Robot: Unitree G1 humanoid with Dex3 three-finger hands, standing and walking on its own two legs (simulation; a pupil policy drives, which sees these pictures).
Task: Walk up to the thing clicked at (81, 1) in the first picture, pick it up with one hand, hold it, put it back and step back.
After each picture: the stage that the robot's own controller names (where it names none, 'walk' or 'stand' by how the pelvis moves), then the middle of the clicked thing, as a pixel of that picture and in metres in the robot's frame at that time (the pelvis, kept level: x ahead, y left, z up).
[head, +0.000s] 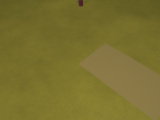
stand; (80, 2) +2.39 -0.01 -0.72
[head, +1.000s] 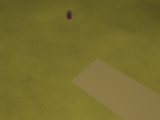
walk; (69, 15) +2.25 +0.11 -0.72
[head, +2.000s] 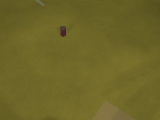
walk; (63, 31) +1.56 +0.16 -0.72
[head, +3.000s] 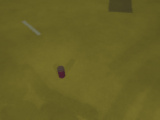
walk; (61, 72) +0.99 +0.21 -0.70
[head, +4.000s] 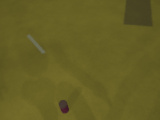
walk; (64, 106) +0.62 +0.24 -0.71
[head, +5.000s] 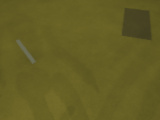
stand; out of the picture +0.42 +0.22 -0.69
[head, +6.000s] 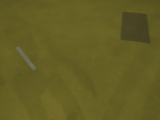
stand; out of the picture +0.39 +0.20 -0.72
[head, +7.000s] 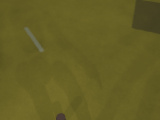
stand; out of the picture +0.44 +0.13 -0.70
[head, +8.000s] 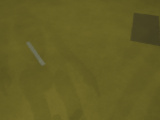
stand; out of the picture +0.42 +0.16 -0.73
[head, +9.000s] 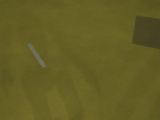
stand; out of the picture +0.41 +0.16 -0.73
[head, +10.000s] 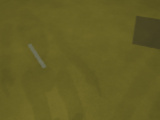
stand; out of the picture +0.41 +0.16 -0.73
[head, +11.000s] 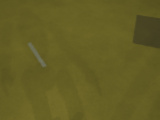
go down; out of the picture +0.40 +0.16 -0.73
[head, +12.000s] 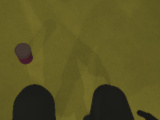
go down; (24, 54) +0.49 +0.22 -0.33
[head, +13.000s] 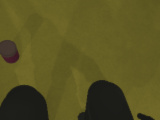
approach; (9, 52) +0.48 +0.24 -0.30
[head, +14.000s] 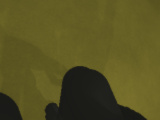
close in; out of the picture +0.46 +0.29 -0.23
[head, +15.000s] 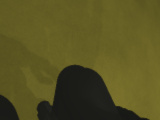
close; out of the picture +0.45 +0.30 -0.23
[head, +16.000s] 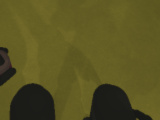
lift; out of the picture +0.36 +0.27 -0.09
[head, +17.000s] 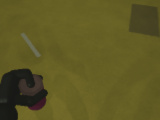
hold; (33, 93) +0.33 +0.16 +0.03
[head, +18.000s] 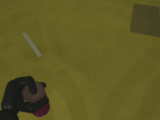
hold; (37, 100) +0.32 +0.16 -0.01
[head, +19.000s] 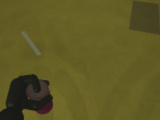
hold; (40, 97) +0.32 +0.15 -0.01
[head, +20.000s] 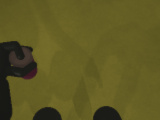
crouch; (24, 64) +0.42 +0.19 -0.07
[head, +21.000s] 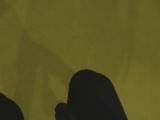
lower; out of the picture +0.45 +0.29 -0.20
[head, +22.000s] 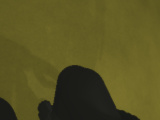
lower; out of the picture +0.44 +0.31 -0.23
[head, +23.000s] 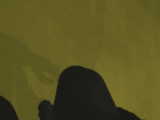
lower; out of the picture +0.44 +0.31 -0.23
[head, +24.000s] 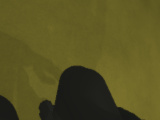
lower; out of the picture +0.44 +0.32 -0.23
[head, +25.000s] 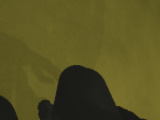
lower; out of the picture +0.44 +0.32 -0.24
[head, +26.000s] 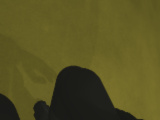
withdraw; out of the picture +0.44 +0.29 -0.24
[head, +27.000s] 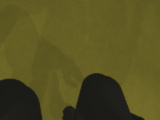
stand; out of the picture +0.46 +0.26 -0.26
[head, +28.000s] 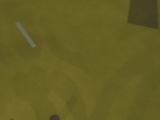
stand; out of the picture +0.42 +0.15 -0.63
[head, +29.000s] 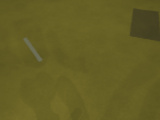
stand; out of the picture +0.42 +0.16 -0.66
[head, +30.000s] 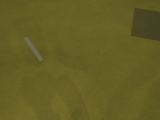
stand; out of the picture +0.41 +0.16 -0.67
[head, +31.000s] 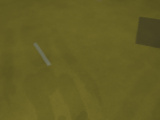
stand; out of the picture +0.44 +0.14 -0.72
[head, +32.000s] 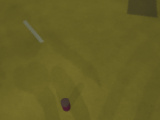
walk; (65, 104) +0.53 +0.16 -0.70
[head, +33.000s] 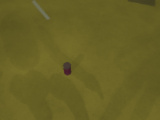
walk; (67, 68) +0.84 +0.12 -0.69
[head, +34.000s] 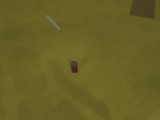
stand; (74, 67) +1.08 +0.14 -0.71
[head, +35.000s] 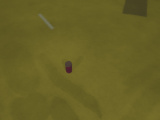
stand; (68, 67) +1.06 +0.15 -0.73
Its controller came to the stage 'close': yes
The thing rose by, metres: 0.71
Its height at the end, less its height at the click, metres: +0.00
